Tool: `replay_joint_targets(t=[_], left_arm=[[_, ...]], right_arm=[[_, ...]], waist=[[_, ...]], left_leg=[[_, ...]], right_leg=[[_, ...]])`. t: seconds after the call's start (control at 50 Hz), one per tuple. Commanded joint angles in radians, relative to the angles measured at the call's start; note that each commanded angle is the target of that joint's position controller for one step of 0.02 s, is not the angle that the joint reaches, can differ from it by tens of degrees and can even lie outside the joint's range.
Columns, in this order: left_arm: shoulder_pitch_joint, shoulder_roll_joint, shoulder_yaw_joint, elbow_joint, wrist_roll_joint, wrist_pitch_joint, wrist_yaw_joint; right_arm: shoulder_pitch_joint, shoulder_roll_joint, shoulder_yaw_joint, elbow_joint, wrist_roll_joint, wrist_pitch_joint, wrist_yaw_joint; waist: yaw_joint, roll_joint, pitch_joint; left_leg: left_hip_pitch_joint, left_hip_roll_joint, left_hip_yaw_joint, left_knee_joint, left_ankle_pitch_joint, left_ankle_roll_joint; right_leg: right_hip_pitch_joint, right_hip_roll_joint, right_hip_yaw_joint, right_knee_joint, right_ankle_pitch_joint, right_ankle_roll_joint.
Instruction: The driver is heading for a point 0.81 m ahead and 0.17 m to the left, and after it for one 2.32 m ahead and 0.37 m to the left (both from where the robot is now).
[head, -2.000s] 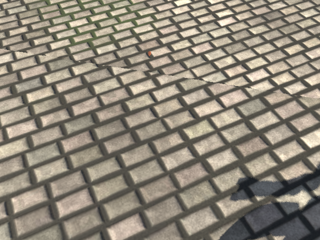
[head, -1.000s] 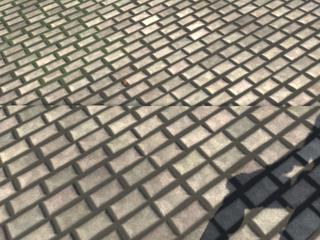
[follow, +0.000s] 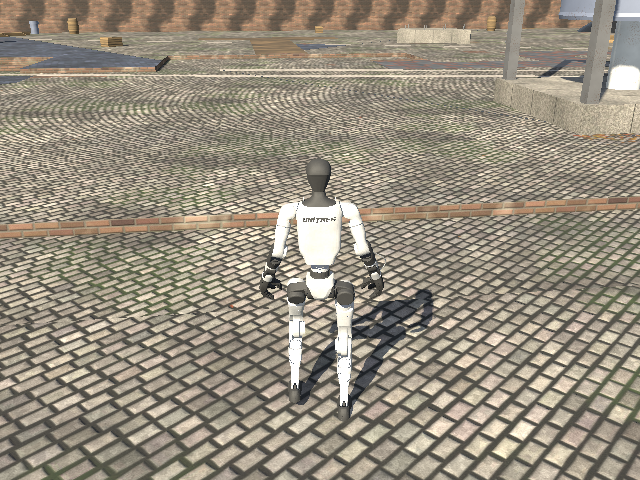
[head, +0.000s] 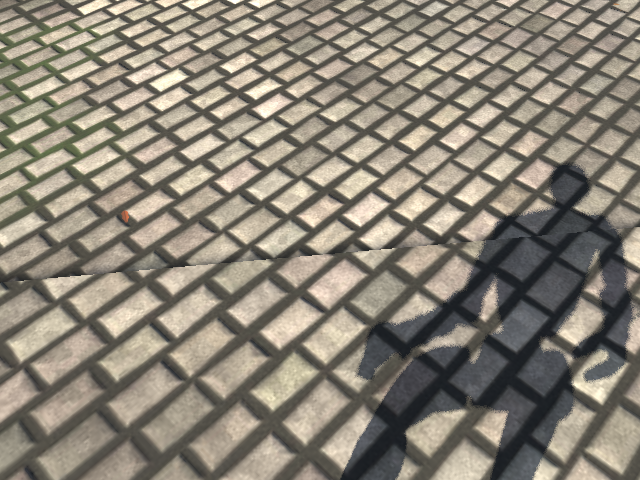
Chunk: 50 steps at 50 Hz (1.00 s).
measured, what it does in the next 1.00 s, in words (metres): walks ahead, turning left: left foot, then right foot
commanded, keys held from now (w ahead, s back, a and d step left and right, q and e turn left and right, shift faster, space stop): w+q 0.58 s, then w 0.16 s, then w+e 0.26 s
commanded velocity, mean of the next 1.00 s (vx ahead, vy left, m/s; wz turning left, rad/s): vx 0.45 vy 0.00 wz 0.35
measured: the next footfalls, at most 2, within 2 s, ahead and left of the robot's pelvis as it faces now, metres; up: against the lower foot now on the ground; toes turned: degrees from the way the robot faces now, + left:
left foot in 0.16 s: +0.15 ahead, +0.15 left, +0.00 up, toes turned +9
right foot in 0.66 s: +0.54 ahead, +0.08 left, +0.00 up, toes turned +25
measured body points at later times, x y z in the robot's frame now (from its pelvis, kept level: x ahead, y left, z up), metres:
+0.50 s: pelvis +0.21 +0.10 +0.01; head +0.23 +0.14 +0.45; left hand +0.37 +0.40 -0.07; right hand +0.31 -0.16 -0.10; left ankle +0.11 +0.15 -0.74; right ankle +0.45 -0.02 -0.68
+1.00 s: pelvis +0.50 +0.18 +0.00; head +0.53 +0.20 +0.45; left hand +0.40 +0.44 -0.12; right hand +0.79 +0.05 -0.07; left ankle +0.57 +0.38 -0.70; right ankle +0.50 +0.06 -0.74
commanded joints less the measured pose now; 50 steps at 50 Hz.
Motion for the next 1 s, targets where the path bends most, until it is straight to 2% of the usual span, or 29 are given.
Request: replay_joint_targets(t=[0.02, 0.06, 0.1, 0.14, 0.16, 0.18, 0.2, 0.22, 0.24, 0.26, 0.3, 0.36, 0.42, 0.5, 0.56, 0.62, 0.64, 0.66, 0.68, 0.7, 0.72, 0.74, 0.76, 0.78, 0.8, 0.86, 0.9, 0.94, 1.0], left_arm=[[-0.084, 0.168, 0.058, -0.073, -0.001, -0.030, -0.008], [-0.063, 0.195, 0.071, -0.059, -0.013, -0.032, -0.019], [-0.062, 0.208, 0.077, -0.044, -0.029, -0.027, -0.025], [-0.050, 0.176, 0.063, -0.039, -0.017, -0.026, -0.024], [-0.063, 0.121, 0.042, -0.060, 0.005, -0.029, -0.022], [-0.065, 0.026, 0.011, -0.147, 0.017, -0.050, -0.017], [-0.109, 0.124, 0.027, -0.138, -0.032, -0.076, -0.021], [-0.143, 0.172, 0.037, -0.144, -0.057, -0.090, -0.029], [-0.137, 0.177, 0.038, -0.129, -0.035, -0.098, -0.025], [-0.130, 0.172, 0.042, -0.114, -0.003, -0.099, -0.020], [-0.111, 0.164, 0.048, -0.106, 0.012, -0.086, -0.028], [-0.156, 0.133, 0.041, -0.117, 0.020, -0.068, -0.027], [-0.268, 0.092, 0.025, -0.145, 0.015, -0.070, -0.032], [-0.416, 0.076, 0.015, -0.177, 0.000, -0.085, -0.058], [-0.460, 0.092, 0.020, -0.188, -0.002, -0.101, -0.075], [-0.365, 0.126, 0.036, -0.161, -0.003, -0.109, -0.073], [-0.263, 0.155, 0.052, -0.136, -0.002, -0.111, -0.066], [-0.117, 0.185, 0.063, -0.113, 0.006, -0.111, -0.059], [0.044, 0.247, 0.073, -0.100, 0.021, -0.105, -0.050], [0.101, 0.249, 0.076, -0.038, 0.015, -0.098, -0.067], [0.081, 0.149, 0.056, -0.053, -0.008, -0.094, -0.064], [0.004, 0.112, 0.043, -0.053, -0.012, -0.086, -0.057], [-0.039, 0.117, 0.038, -0.049, -0.003, -0.080, -0.057], [-0.062, 0.116, 0.035, -0.040, 0.005, -0.077, -0.058], [-0.068, 0.110, 0.030, -0.036, 0.013, -0.079, -0.057], [-0.054, 0.111, 0.029, -0.013, -0.009, -0.080, -0.056], [-0.041, 0.151, 0.041, -0.003, -0.016, -0.072, -0.046], [-0.022, 0.177, 0.050, 0.005, -0.019, -0.059, -0.038], [0.047, 0.191, 0.052, 0.027, -0.030, -0.043, -0.034]], right_arm=[[-0.108, -0.020, 0.009, -0.091, -0.005, -0.022, 0.026], [-0.105, -0.035, 0.010, -0.102, -0.006, -0.018, 0.034], [-0.061, -0.053, 0.004, -0.102, -0.004, -0.014, 0.034], [0.098, -0.116, -0.034, -0.061, -0.001, -0.010, 0.023], [0.257, -0.209, -0.073, -0.030, 0.007, -0.010, 0.009], [0.281, -0.352, -0.090, -0.062, -0.010, -0.029, 0.005], [0.252, -0.267, -0.067, -0.087, -0.014, -0.052, 0.014], [0.206, -0.205, -0.049, -0.095, -0.018, -0.065, 0.016], [0.153, -0.163, -0.036, -0.110, -0.016, -0.067, 0.016], [0.098, -0.133, -0.027, -0.126, -0.018, -0.062, 0.012], [0.063, -0.116, -0.019, -0.151, -0.032, -0.058, 0.002], [0.107, -0.135, -0.026, -0.141, -0.021, -0.061, -0.017], [0.152, -0.131, -0.027, -0.118, -0.014, -0.052, -0.035], [0.227, -0.131, -0.031, -0.091, -0.004, -0.042, -0.047], [0.255, -0.128, -0.035, -0.079, 0.000, -0.028, -0.056], [0.228, -0.139, -0.045, -0.083, -0.009, -0.017, -0.063], [0.217, -0.131, -0.042, -0.088, -0.013, -0.015, -0.058], [0.185, -0.115, -0.033, -0.107, -0.020, -0.015, -0.051], [0.235, -0.046, -0.009, -0.125, -0.050, -0.020, -0.047], [0.418, 0.016, 0.011, -0.103, -0.008, -0.031, -0.039], [0.340, -0.096, -0.008, -0.090, 0.008, -0.034, -0.038], [0.191, -0.137, -0.020, -0.124, 0.009, -0.036, -0.037], [0.105, -0.120, -0.015, -0.150, -0.006, -0.041, -0.038], [0.069, -0.103, -0.017, -0.168, -0.024, -0.050, -0.035], [0.085, -0.080, -0.014, -0.171, -0.025, -0.055, -0.030], [0.087, -0.028, 0.002, -0.176, -0.034, -0.058, -0.027], [0.005, -0.005, 0.017, -0.207, -0.046, -0.065, -0.025], [-0.074, 0.006, 0.027, -0.219, -0.042, -0.073, -0.017], [-0.154, -0.022, 0.020, -0.238, -0.030, -0.082, -0.007]], waist=[[0.015, -0.086, 0.033], [0.022, -0.100, 0.018], [-0.009, -0.097, 0.021], [-0.087, -0.055, -0.035], [-0.158, 0.096, -0.098], [-0.107, 0.368, -0.166], [-0.141, 0.185, -0.174], [-0.119, 0.142, -0.076], [-0.087, 0.062, -0.034], [-0.056, 0.031, -0.005], [-0.022, 0.068, 0.001], [-0.024, 0.036, 0.013], [-0.055, 0.056, 0.030], [-0.108, 0.079, 0.049], [-0.112, 0.081, 0.046], [-0.057, 0.125, 0.006], [-0.004, 0.132, -0.065], [0.077, 0.127, -0.184], [0.100, -0.034, -0.357], [0.021, -0.376, -0.476], [0.061, -0.210, -0.346], [0.076, -0.100, -0.177], [0.053, -0.011, -0.081], [0.023, -0.006, -0.031], [-0.009, -0.044, -0.028], [-0.033, -0.083, -0.024], [-0.016, -0.076, 0.000], [0.010, -0.077, 0.008], [0.040, -0.084, 0.002]], left_leg=[[-0.081, 0.054, 0.006, -0.115, 0.095, -0.012], [0.015, 0.024, 0.050, -0.190, 0.121, -0.016], [0.110, -0.008, 0.091, -0.274, 0.160, 0.006], [0.357, -0.086, 0.131, -0.312, 0.143, 0.053], [0.547, 0.005, -0.066, -0.402, 0.080, 0.121], [0.705, 0.268, -0.757, -0.662, -0.187, 0.331], [0.714, 0.317, -0.875, -0.782, -0.328, 0.356], [0.651, 0.307, -0.763, -0.761, -0.288, 0.323], [0.562, 0.262, -0.643, -0.731, -0.166, 0.280], [0.475, 0.214, -0.532, -0.718, -0.034, 0.249], [0.390, 0.145, -0.412, -0.745, 0.134, 0.230], [0.377, 0.106, -0.301, -0.750, 0.391, 0.228], [0.356, 0.059, -0.238, -0.729, 0.475, 0.191], [0.384, 0.064, -0.280, -0.698, 0.436, 0.173], [0.463, 0.095, -0.345, -0.636, 0.460, 0.169], [0.507, 0.113, -0.353, -0.544, 0.704, 0.143], [0.508, 0.083, -0.326, -0.434, 0.877, 0.125], [0.422, 0.039, -0.296, -0.249, 0.875, 0.097], [0.211, -0.050, -0.254, 0.053, 0.504, 0.067], [-0.115, -0.177, -0.221, 0.353, -0.199, 0.010], [-0.207, -0.107, -0.240, 0.436, -0.139, 0.006], [-0.233, -0.071, -0.195, 0.427, -0.045, 0.003], [-0.210, -0.039, -0.156, 0.389, 0.014, 0.003], [-0.193, -0.007, -0.134, 0.333, 0.048, 0.002], [-0.151, 0.017, -0.127, 0.292, 0.066, 0.002], [-0.127, 0.036, -0.082, 0.123, 0.054, -0.022], [-0.106, 0.036, -0.058, -0.038, 0.127, -0.044], [-0.031, 0.008, -0.042, -0.198, 0.278, -0.054], [0.051, -0.035, -0.045, -0.326, 0.410, -0.061]], right_leg=[[0.017, -0.249, 0.142, -0.220, 0.073, -0.165], [-0.018, -0.247, 0.091, -0.193, 0.048, -0.158], [-0.061, -0.262, 0.060, -0.130, -0.018, -0.140], [-0.169, -0.219, -0.028, 0.117, 0.143, -0.087], [-0.316, -0.143, -0.117, 0.477, 0.156, -0.012], [-0.669, 0.051, -0.008, 0.842, -0.312, 0.056], [-0.773, 0.017, 0.167, 0.949, -0.270, 0.032], [-0.830, -0.033, 0.164, 0.945, -0.177, -0.006], [-0.782, -0.075, 0.159, 0.884, -0.090, -0.022], [-0.718, -0.103, 0.161, 0.797, -0.018, -0.021], [-0.619, -0.108, 0.152, 0.710, 0.074, -0.006], [-0.627, -0.075, 0.121, 0.578, 0.191, 0.038], [-0.595, -0.033, 0.108, 0.365, 0.337, 0.061], [-0.554, 0.007, 0.103, 0.176, 0.410, 0.057], [-0.532, 0.026, 0.120, 0.098, 0.398, 0.030], [-0.385, 0.040, 0.098, 0.082, 0.299, -0.014], [-0.236, 0.056, 0.065, 0.063, 0.303, -0.046], [0.012, -0.008, 0.103, 0.086, 0.334, -0.097], [0.346, -0.209, 0.338, 0.157, 0.332, -0.179], [0.597, -0.413, 0.830, 0.019, 0.093, -0.335], [0.494, -0.373, 0.833, -0.056, -0.099, -0.288], [0.327, -0.332, 0.656, -0.077, -0.063, -0.250], [0.166, -0.287, 0.559, -0.105, 0.064, -0.239], [0.068, -0.249, 0.495, -0.126, 0.171, -0.241], [0.013, -0.221, 0.456, -0.150, 0.231, -0.244], [-0.049, -0.188, 0.385, -0.193, 0.325, -0.268], [-0.102, -0.171, 0.334, -0.212, 0.339, -0.268], [-0.152, -0.137, 0.284, -0.210, 0.321, -0.241], [-0.146, -0.144, 0.300, -0.170, 0.293, -0.212]])
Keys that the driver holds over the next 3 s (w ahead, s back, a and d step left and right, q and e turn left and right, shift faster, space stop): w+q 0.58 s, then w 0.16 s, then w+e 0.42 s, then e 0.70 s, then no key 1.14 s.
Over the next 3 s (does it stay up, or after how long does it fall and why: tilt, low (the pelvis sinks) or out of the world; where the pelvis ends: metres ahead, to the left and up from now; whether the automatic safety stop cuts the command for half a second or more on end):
stays up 0.73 0.31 -0.01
